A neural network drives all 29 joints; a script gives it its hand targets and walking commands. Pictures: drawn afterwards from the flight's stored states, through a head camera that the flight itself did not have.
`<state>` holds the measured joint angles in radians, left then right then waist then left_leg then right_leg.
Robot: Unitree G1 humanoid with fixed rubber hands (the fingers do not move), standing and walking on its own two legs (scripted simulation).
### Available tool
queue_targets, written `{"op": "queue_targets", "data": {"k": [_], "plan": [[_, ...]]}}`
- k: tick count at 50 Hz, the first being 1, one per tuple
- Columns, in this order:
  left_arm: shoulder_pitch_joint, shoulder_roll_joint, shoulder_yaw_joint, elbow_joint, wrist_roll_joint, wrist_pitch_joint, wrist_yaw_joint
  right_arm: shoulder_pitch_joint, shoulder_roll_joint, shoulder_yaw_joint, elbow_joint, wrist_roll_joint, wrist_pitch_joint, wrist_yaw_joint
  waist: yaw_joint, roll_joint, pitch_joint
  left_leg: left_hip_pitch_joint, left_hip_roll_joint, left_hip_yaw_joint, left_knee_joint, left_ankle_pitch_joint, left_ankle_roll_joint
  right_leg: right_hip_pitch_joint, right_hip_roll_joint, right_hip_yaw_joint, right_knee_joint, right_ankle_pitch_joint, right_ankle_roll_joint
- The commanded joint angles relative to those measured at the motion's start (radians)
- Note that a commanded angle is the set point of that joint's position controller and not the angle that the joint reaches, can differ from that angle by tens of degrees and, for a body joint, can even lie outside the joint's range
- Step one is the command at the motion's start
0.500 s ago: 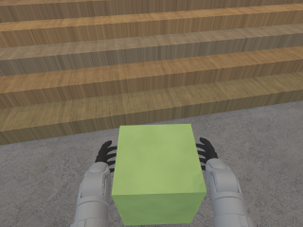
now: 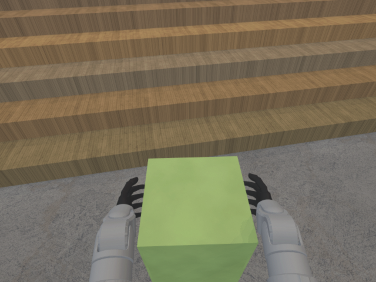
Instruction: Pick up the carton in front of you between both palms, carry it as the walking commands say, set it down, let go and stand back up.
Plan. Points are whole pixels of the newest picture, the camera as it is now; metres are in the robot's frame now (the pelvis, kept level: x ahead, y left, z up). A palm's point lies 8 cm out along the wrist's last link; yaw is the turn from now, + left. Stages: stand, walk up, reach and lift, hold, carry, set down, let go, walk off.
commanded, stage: hold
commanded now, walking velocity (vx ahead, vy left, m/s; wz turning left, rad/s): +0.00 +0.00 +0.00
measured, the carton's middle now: (194, 222) +0.29 +0.00 -0.03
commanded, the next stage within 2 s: carry in 1.22 s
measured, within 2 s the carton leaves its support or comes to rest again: neither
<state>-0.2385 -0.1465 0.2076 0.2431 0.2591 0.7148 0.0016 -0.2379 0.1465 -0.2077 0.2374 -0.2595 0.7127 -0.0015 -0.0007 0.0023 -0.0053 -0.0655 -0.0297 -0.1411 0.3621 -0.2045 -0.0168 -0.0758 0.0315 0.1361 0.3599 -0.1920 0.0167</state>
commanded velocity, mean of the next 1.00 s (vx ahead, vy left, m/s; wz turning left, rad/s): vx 0.00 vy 0.00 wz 0.00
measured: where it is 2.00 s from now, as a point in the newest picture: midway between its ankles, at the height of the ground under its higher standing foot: outside the picture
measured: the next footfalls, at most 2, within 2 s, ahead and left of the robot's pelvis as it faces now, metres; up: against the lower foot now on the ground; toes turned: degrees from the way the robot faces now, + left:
right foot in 1.68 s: +0.13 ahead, -0.09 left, +0.00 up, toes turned -6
left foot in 1.96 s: +0.41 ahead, +0.13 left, +0.00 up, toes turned +11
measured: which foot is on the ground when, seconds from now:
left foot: down 0.00-1.00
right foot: down 0.00-1.00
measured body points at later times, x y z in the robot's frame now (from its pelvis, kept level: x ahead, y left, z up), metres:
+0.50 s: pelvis -0.01 +0.00 +0.00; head -0.06 +0.00 +0.45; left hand +0.29 +0.15 +0.04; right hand +0.29 -0.15 +0.04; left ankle +0.00 +0.13 -0.75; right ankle +0.01 -0.13 -0.75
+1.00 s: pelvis +0.00 +0.00 +0.00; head -0.05 +0.00 +0.45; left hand +0.29 +0.15 +0.04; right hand +0.29 -0.15 +0.04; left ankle +0.00 +0.13 -0.75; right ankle +0.01 -0.13 -0.75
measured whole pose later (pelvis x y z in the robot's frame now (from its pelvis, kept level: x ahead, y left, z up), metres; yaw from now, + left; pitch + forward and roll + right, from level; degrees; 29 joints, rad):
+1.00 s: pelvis +0.00 +0.00 +0.00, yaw +0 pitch -7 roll +0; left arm -0.25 -0.15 0.21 0.22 0.28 0.77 -0.01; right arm -0.25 0.15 -0.21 0.22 -0.28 0.77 0.01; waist 0.00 0.00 0.01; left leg -0.03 -0.03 -0.13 0.35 -0.20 -0.02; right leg -0.04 0.03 0.13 0.35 -0.18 0.02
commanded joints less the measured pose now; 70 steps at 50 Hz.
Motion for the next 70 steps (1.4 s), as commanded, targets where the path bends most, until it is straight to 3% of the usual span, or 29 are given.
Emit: {"op": "queue_targets", "data": {"k": [1,8,20,44,60,61,63,64,67,68,70], "plan": [[-0.488,-0.936,-0.593,-0.098,-0.278,-0.014,-0.237,-0.473,0.943,0.592,-0.086,0.272,-0.009,0.236,-0.001,-0.001,-0.273,0.065,-0.076,0.067,-0.047,0.268,-0.007,0.110,0.076,-0.066,-0.038,0.274,0.010],[-0.510,-0.903,-0.517,-0.030,-0.236,0.021,-0.243,-0.497,0.906,0.516,-0.017,0.234,0.025,0.243,0.001,0.001,-0.142,0.011,-0.069,0.081,-0.070,0.084,-0.002,0.051,0.068,-0.077,-0.062,0.084,0.001],[-0.588,-0.930,-0.519,-0.009,-0.240,0.010,-0.250,-0.574,0.934,0.517,0.004,0.235,0.014,0.252,0.000,-0.001,-0.192,0.016,-0.067,0.081,-0.056,0.068,0.000,0.050,0.065,-0.082,-0.046,0.066,-0.001],[-0.504,-0.913,-0.532,-0.065,-0.250,0.016,-0.242,-0.488,0.921,0.532,-0.051,0.246,0.022,0.242,0.001,-0.002,-0.210,0.048,-0.073,0.076,-0.060,0.193,-0.003,0.094,0.071,-0.070,-0.050,0.197,0.006],[-0.515,-0.916,-0.532,-0.060,-0.249,0.017,-0.243,-0.500,0.918,0.530,-0.047,0.245,0.021,0.243,0.001,-0.001,-0.200,0.041,-0.071,0.076,-0.060,0.161,-0.002,0.078,0.070,-0.073,-0.049,0.159,0.004],[-0.534,-0.925,-0.545,-0.062,-0.260,0.019,-0.243,-0.522,0.919,0.540,-0.054,0.255,0.022,0.242,0.003,0.001,-0.202,-0.080,0.108,0.047,0.019,0.027,0.011,-0.042,-0.107,-0.052,0.033,0.013,-0.007],[-0.534,-0.922,-0.565,-0.093,-0.275,0.023,-0.236,-0.527,0.924,0.565,-0.083,0.275,0.025,0.237,0.002,0.001,-0.191,-0.169,0.092,-0.003,-0.028,-0.399,0.027,-0.127,-0.088,-0.017,-0.003,-0.393,-0.015],[-0.543,-0.925,-0.583,-0.120,-0.288,0.028,-0.231,-0.538,0.926,0.588,-0.110,0.291,0.030,0.233,0.002,0.004,-0.176,-0.206,0.090,-0.004,-0.026,-0.503,0.031,-0.162,-0.085,-0.017,0.000,-0.493,-0.019],[-0.542,-0.920,-0.665,-0.211,-0.342,0.063,-0.213,-0.533,0.919,0.659,-0.195,0.337,0.067,0.215,0.005,0.010,-0.234,-0.208,0.100,0.035,0.032,-0.353,0.029,-0.155,-0.096,-0.060,0.051,-0.335,-0.034],[-0.533,-0.908,-0.691,-0.246,-0.359,0.084,-0.205,-0.522,0.909,0.685,-0.227,0.353,0.088,0.208,0.005,0.006,-0.273,-0.205,0.099,0.048,0.057,-0.330,0.032,-0.145,-0.107,-0.057,0.052,-0.324,-0.042],[-0.520,-0.878,-0.729,-0.303,-0.389,0.136,-0.192,-0.519,0.883,0.728,-0.290,0.385,0.140,0.196,0.008,-0.038,-0.276,-0.261,0.091,0.078,0.112,-0.361,0.030,-0.147,-0.154,-0.001,0.011,-0.423,-0.063]]}}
